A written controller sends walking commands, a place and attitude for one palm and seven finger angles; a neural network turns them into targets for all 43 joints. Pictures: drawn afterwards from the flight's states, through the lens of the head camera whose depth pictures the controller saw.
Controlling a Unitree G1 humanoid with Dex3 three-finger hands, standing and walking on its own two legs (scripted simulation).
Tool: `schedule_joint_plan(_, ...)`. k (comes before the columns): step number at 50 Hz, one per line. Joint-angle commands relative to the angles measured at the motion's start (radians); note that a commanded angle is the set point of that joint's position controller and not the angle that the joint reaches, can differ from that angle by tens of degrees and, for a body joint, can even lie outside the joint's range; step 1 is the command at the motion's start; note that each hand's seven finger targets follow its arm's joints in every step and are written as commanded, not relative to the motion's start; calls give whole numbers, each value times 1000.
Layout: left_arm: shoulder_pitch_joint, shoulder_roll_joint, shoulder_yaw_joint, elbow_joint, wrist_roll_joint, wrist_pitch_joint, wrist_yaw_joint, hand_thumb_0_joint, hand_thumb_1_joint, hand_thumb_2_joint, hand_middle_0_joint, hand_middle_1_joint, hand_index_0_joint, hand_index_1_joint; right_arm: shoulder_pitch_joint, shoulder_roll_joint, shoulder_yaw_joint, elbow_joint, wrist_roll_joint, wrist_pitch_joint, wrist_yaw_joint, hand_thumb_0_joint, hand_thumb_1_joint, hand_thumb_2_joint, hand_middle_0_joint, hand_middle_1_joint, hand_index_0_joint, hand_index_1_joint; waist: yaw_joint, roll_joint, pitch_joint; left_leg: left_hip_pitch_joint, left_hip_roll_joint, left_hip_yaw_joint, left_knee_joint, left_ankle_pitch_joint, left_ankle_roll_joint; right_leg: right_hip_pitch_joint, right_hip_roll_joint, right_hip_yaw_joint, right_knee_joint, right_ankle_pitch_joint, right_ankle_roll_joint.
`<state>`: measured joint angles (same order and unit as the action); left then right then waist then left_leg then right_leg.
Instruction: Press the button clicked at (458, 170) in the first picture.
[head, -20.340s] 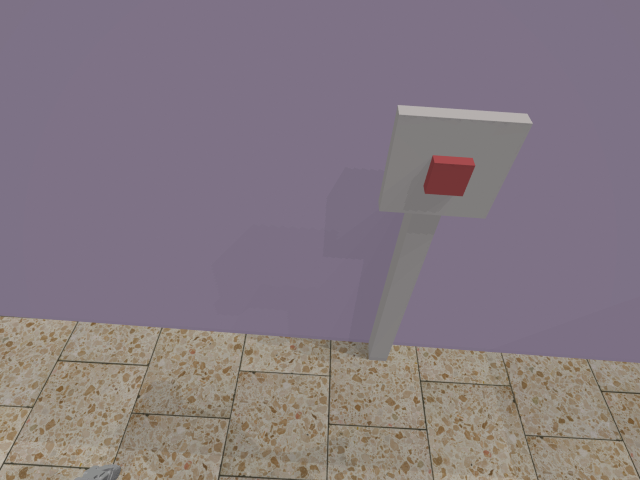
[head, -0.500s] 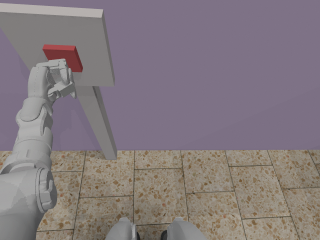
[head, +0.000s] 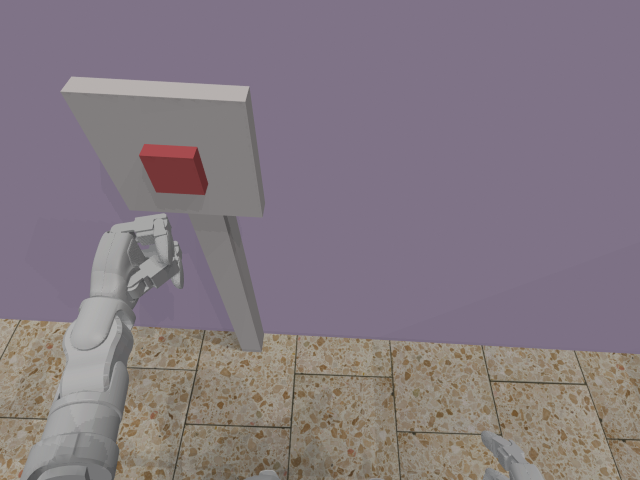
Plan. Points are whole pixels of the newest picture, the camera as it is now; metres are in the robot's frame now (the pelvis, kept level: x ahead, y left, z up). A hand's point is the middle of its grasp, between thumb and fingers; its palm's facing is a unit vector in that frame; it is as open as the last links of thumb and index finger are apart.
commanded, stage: pull the fist back off the button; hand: left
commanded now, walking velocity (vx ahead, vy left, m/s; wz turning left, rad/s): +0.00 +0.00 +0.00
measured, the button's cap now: (176, 168) +0.49 +0.20 +0.09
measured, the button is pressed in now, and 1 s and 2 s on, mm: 0 0 0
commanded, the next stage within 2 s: draw the hand back to the body in 0.10 s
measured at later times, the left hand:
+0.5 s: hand (147, 280) +0.32 +0.20 +0.09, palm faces -0.01 -1.00 -0.04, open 3.1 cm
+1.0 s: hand (80, 334) +0.24 +0.22 +0.14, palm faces +0.29 -0.91 -0.31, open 3.1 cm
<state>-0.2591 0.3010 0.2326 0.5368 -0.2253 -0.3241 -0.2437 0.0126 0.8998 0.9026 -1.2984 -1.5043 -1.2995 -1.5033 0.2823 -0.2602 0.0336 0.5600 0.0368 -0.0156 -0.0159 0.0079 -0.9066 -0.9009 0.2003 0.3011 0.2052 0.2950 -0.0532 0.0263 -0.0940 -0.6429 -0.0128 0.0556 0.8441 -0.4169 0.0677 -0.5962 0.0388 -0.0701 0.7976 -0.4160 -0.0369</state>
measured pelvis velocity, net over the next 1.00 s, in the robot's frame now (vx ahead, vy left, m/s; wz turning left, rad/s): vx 0.01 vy -0.01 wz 0.02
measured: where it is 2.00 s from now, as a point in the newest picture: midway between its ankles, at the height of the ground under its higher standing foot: outside the picture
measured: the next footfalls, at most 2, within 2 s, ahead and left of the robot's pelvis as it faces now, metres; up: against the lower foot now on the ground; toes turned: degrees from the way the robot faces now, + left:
none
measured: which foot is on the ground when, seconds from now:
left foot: down 0.00-1.00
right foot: down 0.00-1.00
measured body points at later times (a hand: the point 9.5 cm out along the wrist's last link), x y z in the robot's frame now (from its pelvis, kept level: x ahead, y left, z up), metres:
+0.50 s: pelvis +0.00 -0.01 +0.01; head +0.03 -0.02 +0.46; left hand +0.31 +0.25 +0.10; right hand +0.13 -0.26 -0.09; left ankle +0.00 +0.07 -0.70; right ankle -0.02 -0.10 -0.70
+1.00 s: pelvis +0.01 -0.01 +0.04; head +0.00 -0.03 +0.49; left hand +0.22 +0.26 +0.16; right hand +0.21 -0.22 -0.04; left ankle +0.00 +0.07 -0.70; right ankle -0.02 -0.10 -0.70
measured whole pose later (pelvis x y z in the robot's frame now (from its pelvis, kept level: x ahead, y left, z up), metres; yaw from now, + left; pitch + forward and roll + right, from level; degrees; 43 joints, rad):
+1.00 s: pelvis +0.01 -0.01 +0.04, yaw +1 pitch -1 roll -1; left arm 0.32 0.31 0.16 -0.19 -0.08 -0.06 0.08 0.01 0.90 0.90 -1.30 -1.50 -1.30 -1.50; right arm 0.18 -0.24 0.06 0.60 0.02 -0.08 -0.07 0.01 -0.91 -0.90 0.20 0.30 0.21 0.30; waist 0.04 0.06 -0.01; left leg -0.17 -0.03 0.04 0.47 -0.27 0.05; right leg -0.13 0.04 -0.06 0.43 -0.28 -0.04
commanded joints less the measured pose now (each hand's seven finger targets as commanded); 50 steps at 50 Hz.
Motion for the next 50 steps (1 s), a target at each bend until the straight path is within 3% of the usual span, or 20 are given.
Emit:
schedule_joint_plan(1, -237, 173, 41, -271, -25, -62, -7, 0, 900, 900, -1300, -1500, -1300, -1500, 22, -145, -60, -95, 6, -46, -14, 0, -900, -900, 200, 300, 200, 300, -10, 31, -317, 310, 38, -117, -83, 505, -58, 73, -9, 39, -60, 404, 13)
schedule_joint_plan(3, -329, 169, 20, -239, -19, -51, -11, 0, 900, 900, -1300, -1500, -1300, -1500, 11, -148, -53, -82, 6, -45, -21, 0, -900, -900, 200, 300, 200, 300, -38, 3, -256, 255, 30, -111, -82, 397, -46, 54, -11, 45, -68, 366, 14)
schedule_joint_plan(4, -362, 193, 43, -209, -16, -49, -10, 0, 900, 900, -1300, -1500, -1300, -1500, 9, -150, -52, -73, 6, -44, -26, 0, -900, -900, 200, 300, 200, 300, -36, -5, -250, 237, 25, -111, -84, 354, -44, 54, -12, 48, -70, 346, 14)
schedule_joint_plan(6, -381, 205, 51, -211, -16, -53, -16, 0, 900, 900, -1300, -1500, -1300, -1500, -3, -147, -48, -78, 5, -49, -31, 0, -900, -900, 200, 300, 200, 300, -22, 57, -289, 247, 17, -108, -85, 332, -46, 69, -18, 54, -68, 327, 9)
schedule_joint_plan(9, -403, 172, 17, -202, -18, -61, -28, 0, 900, 900, -1300, -1500, -1300, -1500, 0, -143, -45, -76, 5, -57, -31, 0, -900, -900, 200, 300, 200, 300, -26, 56, -327, 286, 20, -118, -78, 364, -46, 66, -15, 52, -64, 335, 6)
schedule_joint_plan(10, -398, 195, 35, -184, -20, -60, -33, 0, 900, 900, -1300, -1500, -1300, -1500, 0, -148, -46, -73, 4, -57, -32, 0, -900, -900, 200, 300, 200, 300, -23, 44, -331, 271, 19, -113, -73, 353, -44, 79, -15, 58, -65, 341, 8)
schedule_joint_plan(14, -181, 241, 100, -226, -47, -30, -56, 0, 900, 900, -1300, -1500, -1300, -1500, -28, -142, -40, -124, 14, -59, -26, 0, -900, -900, 200, 300, 200, 300, 36, 29, -351, 250, 15, -99, -105, 397, -37, 202, -17, 63, -79, 414, 6)
schedule_joint_plan(17, -132, 249, 112, -284, -66, 8, -62, 0, 900, 900, -1300, -1500, -1300, -1500, -56, -139, -36, -149, 23, -59, -30, 0, -900, -900, 200, 300, 200, 300, 38, 17, -273, 210, 12, -85, -138, 332, -31, 223, -21, 68, -114, 398, 13)
schedule_joint_plan(26, -21, 214, 89, -507, -97, 58, -68, 0, 900, 900, -1300, -1500, -1300, -1500, -91, -131, -36, -157, 33, -116, -51, 0, -900, -900, 200, 300, 200, 300, 24, 37, -214, 304, 18, -90, -199, 293, -25, 230, -19, 64, -186, 342, 20)
schedule_joint_plan(31, 67, 202, 82, -605, -105, 100, -71, 0, 900, 900, -1300, -1500, -1300, -1500, -112, -128, -30, -159, 33, -155, -61, 0, -900, -900, 200, 300, 200, 300, 36, 39, -189, 353, 18, -101, -229, 315, -29, 250, -24, 49, -209, 350, 19)
schedule_joint_plan(33, 156, 235, 129, -630, -115, 123, -68, 0, 900, 900, -1300, -1500, -1300, -1500, -118, -133, -30, -164, 29, -165, -62, 0, -900, -900, 200, 300, 200, 300, 58, 9, -195, 359, 19, -99, -232, 339, -27, 285, -22, 52, -216, 380, 21)
schedule_joint_plan(35, 187, 218, 118, -681, -114, 142, -71, 0, 900, 900, -1300, -1500, -1300, -1500, -130, -124, -25, -168, 32, -175, -61, 0, -900, -900, 200, 300, 200, 300, 61, 41, -175, 372, 17, -94, -246, 352, -31, 292, -26, 45, -224, 396, 18)
schedule_joint_plan(36, 170, 275, 90, -789, 29, 140, 82, 0, 900, 900, -1300, -1500, -1300, -1500, -166, -115, -31, -141, 10, -163, -65, 0, -900, -900, 200, 300, 200, 300, 90, 26, -112, 393, 20, -98, -284, 333, -24, 286, -50, 94, -309, 347, 2)
schedule_joint_plan(37, 249, 190, 46, -760, 49, 158, 158, 0, 900, 900, -1300, -1500, -1300, -1500, -166, -106, -29, -134, 7, -159, -69, 0, -900, -900, 200, 300, 200, 300, 67, 3, -48, 406, 32, -99, -314, 284, -27, 265, -55, 86, -338, 299, 6)
schedule_joint_plan(38, 262, 174, 12, -801, 71, 167, 205, 0, 900, 900, -1300, -1500, -1300, -1500, -173, -107, -28, -127, 8, -152, -69, 0, -900, -900, 200, 300, 200, 300, 70, -30, -37, 411, 34, -105, -332, 270, -23, 296, -52, 89, -357, 286, 7)
schedule_joint_plan(39, 316, 163, 6, -795, 88, 180, 242, 0, 900, 900, -1300, -1500, -1300, -1500, -169, -102, -29, -120, 9, -143, -71, 0, -900, -900, 200, 300, 200, 300, 64, -2, -44, 442, 35, -95, -341, 278, -23, 322, -56, 91, -360, 301, 9)
schedule_joint_plan(42, 326, 176, 11, -879, 123, 189, 306, 0, 900, 900, -1300, -1500, -1300, -1500, -187, -95, -22, -115, 2, -125, -68, 0, -900, -900, 200, 300, 200, 300, 66, 45, -51, 507, 36, -100, -394, 294, -31, 374, -54, 80, -392, 305, 6)
schedule_joint_plan(43, 333, 199, 28, -889, 129, 191, 320, 0, 900, 900, -1300, -1500, -1300, -1500, -193, -98, -23, -105, -3, -121, -70, 0, -900, -900, 200, 300, 200, 300, 69, 16, -44, 504, 35, -95, -402, 298, -27, 396, -53, 84, -410, 309, 6)
schedule_joint_plan(46, 395, 184, 34, -947, 143, 195, 344, 0, 900, 900, -1300, -1500, -1300, -1500, -206, -85, -21, -107, -7, -113, -67, 0, -900, -900, 200, 300, 200, 300, 75, 55, -41, 554, 36, -90, -432, 369, -32, 445, -54, 75, -421, 364, 3)
schedule_joint_plan(50, 462, 179, 40, -1000, 152, 200, 358, 0, 900, 900, -1300, -1500, -1300, -1500, -216, -84, -20, -103, -15, -110, -59, 0, -900, -900, 200, 300, 200, 300, 84, 36, -24, 595, 40, -93, -456, 444, -35, 475, -51, 69, -444, 408, 2)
